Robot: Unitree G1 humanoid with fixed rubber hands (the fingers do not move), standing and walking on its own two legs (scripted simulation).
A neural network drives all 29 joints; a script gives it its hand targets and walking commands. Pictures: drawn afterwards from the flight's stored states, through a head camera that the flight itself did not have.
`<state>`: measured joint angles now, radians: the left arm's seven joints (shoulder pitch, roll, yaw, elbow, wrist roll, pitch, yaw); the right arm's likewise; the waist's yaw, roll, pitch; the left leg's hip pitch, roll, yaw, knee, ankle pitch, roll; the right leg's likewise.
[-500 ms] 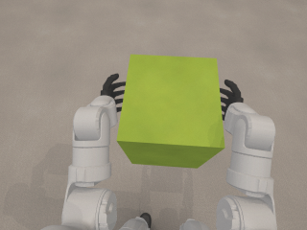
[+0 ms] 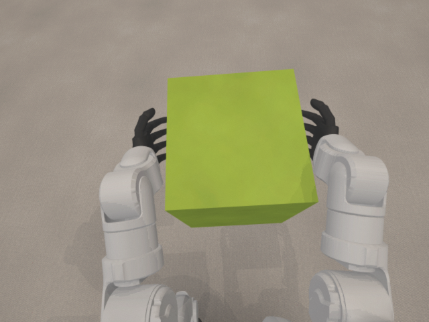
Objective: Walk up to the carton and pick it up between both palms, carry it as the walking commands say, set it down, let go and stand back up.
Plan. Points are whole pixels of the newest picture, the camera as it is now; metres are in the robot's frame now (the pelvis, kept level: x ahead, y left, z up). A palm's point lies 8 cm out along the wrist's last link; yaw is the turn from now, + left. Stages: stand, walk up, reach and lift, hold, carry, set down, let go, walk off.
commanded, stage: carry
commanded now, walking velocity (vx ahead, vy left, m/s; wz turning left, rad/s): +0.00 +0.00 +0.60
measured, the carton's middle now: (233, 161) +0.38 -0.04 +0.04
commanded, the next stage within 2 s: none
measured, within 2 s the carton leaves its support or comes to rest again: neither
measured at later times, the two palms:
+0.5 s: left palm (69, 200) +0.31 +0.23 +0.09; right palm (241, 156) +0.36 -0.05 +0.09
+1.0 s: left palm (57, 239) +0.24 +0.22 +0.11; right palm (255, 177) +0.30 -0.06 +0.12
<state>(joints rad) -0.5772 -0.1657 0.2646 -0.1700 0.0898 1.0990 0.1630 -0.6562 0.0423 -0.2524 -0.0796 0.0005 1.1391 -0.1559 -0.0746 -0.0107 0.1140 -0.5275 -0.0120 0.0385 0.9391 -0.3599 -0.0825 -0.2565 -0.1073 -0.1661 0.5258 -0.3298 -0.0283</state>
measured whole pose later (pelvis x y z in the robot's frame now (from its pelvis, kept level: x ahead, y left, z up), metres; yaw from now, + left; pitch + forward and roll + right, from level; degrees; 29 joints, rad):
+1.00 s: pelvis -0.05 +0.00 -0.01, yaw +11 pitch +0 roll +0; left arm -0.56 -0.05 0.22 0.14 0.08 1.16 0.12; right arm -0.60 0.07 -0.21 0.19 -0.09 1.16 -0.15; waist 0.02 -0.01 -0.09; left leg -0.34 0.01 0.04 0.55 -0.20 0.02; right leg -0.33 -0.05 -0.06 0.53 -0.20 0.02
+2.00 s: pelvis -0.06 -0.01 -0.02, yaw +13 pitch +2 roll +1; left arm -0.52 -0.10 0.21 0.04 0.08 1.10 0.13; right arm -0.55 0.08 -0.24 0.04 -0.07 1.14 -0.15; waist -0.02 -0.02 -0.02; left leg -0.45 -0.01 0.03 0.62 -0.26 0.00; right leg -0.44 -0.08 -0.08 0.64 -0.23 0.00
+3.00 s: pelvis -0.22 +0.20 -0.02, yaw +10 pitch +4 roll -1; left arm -0.22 -0.14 0.09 -0.25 0.08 1.19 0.13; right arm -0.20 0.14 -0.14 -0.28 -0.12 1.20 -0.11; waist 0.02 0.05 -0.12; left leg -0.47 -0.05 0.17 0.52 -0.13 0.14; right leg -0.35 0.00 -0.16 0.58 -0.30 -0.03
